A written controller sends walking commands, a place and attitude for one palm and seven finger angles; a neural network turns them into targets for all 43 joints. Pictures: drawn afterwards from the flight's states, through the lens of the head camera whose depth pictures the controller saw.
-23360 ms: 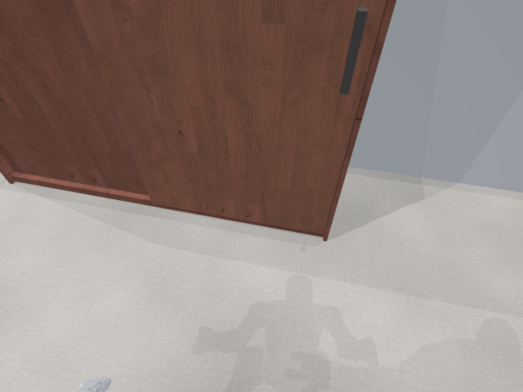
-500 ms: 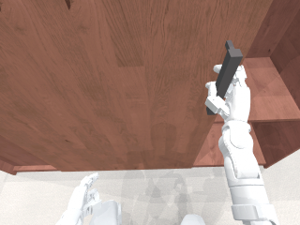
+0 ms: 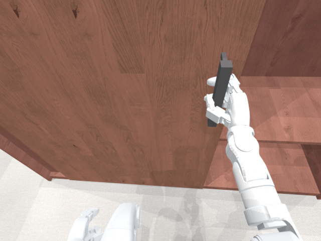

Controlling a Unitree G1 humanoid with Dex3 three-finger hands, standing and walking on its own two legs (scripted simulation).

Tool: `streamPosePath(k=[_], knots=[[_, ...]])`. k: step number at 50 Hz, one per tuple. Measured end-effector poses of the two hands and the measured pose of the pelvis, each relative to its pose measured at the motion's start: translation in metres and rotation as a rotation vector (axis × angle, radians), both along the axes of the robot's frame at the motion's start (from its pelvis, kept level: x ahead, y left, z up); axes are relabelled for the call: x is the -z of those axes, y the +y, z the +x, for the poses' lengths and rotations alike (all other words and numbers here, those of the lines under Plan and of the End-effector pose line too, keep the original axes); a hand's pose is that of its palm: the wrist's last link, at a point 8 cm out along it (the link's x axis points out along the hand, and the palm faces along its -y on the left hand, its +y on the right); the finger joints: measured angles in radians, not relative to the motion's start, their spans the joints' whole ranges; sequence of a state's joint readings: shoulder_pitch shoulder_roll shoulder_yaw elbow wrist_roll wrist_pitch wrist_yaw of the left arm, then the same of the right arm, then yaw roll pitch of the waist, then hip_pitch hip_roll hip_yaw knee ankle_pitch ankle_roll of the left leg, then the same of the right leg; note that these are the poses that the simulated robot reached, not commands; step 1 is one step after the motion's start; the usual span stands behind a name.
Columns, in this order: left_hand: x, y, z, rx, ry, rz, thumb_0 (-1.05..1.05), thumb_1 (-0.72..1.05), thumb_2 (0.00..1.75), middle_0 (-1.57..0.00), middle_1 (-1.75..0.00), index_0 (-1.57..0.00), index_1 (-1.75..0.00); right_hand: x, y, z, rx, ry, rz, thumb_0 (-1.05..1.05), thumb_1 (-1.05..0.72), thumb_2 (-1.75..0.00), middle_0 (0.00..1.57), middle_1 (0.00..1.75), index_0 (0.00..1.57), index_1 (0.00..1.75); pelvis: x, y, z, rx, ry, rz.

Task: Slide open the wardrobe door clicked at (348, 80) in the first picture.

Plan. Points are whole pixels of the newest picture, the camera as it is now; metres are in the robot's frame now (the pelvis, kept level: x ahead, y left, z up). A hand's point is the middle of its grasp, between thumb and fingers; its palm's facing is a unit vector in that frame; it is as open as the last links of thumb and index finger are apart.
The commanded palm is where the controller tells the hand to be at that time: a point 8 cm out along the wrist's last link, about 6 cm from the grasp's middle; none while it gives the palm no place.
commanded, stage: step sideways, sliding the door along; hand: right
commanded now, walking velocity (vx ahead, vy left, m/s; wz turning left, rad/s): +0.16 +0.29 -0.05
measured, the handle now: (217, 93) +0.44 -0.14 +0.11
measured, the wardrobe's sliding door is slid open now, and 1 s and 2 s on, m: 0.67 0.68 0.68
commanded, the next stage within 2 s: stop walking and hold the door there in 0.44 s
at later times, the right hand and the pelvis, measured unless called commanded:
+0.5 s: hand (196, 105) +0.40 -0.09 +0.11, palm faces +0.43 +0.90 -0.02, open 6.4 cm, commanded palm +0.36 -0.06 +0.08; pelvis +0.03 +0.16 -0.02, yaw -4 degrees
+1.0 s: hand (200, 106) +0.41 -0.10 +0.10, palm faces +0.73 +0.57 -0.38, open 7.1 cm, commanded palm +0.36 -0.10 +0.06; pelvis +0.11 +0.29 -0.06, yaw +0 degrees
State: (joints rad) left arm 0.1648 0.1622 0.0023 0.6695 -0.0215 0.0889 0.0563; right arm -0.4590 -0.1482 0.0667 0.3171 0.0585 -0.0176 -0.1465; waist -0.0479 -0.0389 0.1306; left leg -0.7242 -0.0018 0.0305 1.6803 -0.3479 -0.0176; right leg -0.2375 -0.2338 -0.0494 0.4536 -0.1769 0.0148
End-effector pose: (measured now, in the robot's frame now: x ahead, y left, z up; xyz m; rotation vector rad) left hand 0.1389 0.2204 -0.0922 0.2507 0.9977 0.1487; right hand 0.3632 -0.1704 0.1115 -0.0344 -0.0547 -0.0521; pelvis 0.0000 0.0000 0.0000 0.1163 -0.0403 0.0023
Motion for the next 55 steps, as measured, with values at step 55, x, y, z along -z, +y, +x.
streamPosePath(k=[55], knots=[[0.072, 0.352, 0.071, -0.082, -0.045, 0.061, 0.01, 0.92, 0.90, -0.20, -0.30, -0.19, -0.30, -0.001, 0.052, -0.008, 0.761, 0.005, -0.330, -0.17, -0.53, -0.84, 0.41, 1.38, 0.23, 1.33, 0.053, 0.282, 0.111, 0.028, -0.045, -0.162]])
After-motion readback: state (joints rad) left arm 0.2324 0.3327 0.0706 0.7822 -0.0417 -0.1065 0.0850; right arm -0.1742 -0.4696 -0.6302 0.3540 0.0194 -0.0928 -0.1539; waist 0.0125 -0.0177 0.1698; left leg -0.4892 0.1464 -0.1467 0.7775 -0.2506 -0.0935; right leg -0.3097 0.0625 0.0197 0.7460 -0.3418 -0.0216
